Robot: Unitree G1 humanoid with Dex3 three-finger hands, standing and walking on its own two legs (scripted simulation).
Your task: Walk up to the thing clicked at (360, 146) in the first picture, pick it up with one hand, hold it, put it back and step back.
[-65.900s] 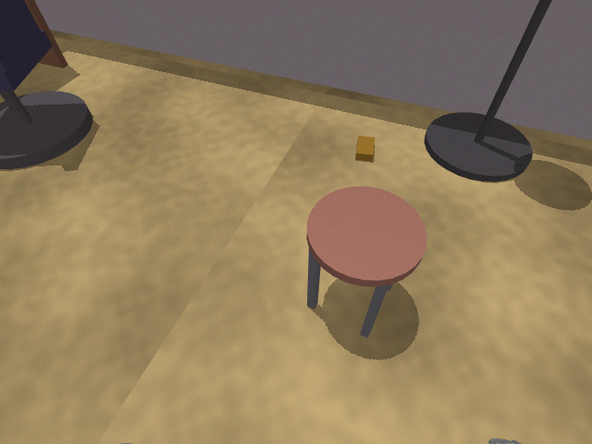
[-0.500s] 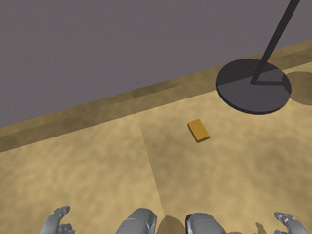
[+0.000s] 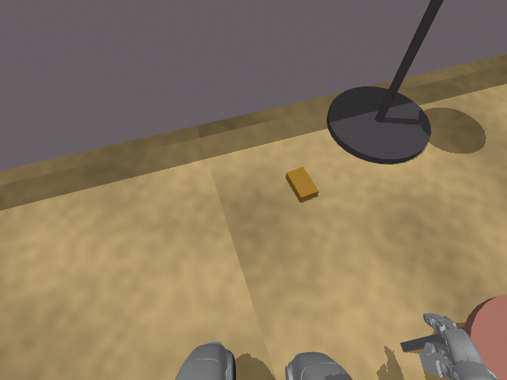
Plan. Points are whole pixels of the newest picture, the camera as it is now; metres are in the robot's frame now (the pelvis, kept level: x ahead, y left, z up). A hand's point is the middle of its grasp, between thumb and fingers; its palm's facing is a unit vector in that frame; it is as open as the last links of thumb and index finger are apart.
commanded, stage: step back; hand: right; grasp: from above
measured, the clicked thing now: (301, 184) +0.89 -0.21 -0.73
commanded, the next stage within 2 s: stand in 1.56 s
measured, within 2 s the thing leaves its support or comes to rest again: neither
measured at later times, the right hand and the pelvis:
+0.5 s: hand out of the picture -0.10 -0.22 -0.15, palm faces -0.04 +0.91 -0.41, open 7.4 cm; pelvis -0.17 +0.05 -0.01, yaw +3 degrees
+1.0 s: hand out of the picture -0.14 -0.23 -0.13, palm faces +0.01 +0.91 -0.42, open 7.4 cm; pelvis -0.20 +0.06 +0.00, yaw +0 degrees
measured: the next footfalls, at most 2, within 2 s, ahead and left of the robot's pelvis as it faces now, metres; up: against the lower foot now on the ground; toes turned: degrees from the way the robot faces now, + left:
right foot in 0.04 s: -0.01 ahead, -0.11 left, +0.00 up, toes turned +1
left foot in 0.40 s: -0.15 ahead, +0.17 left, +0.00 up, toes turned +0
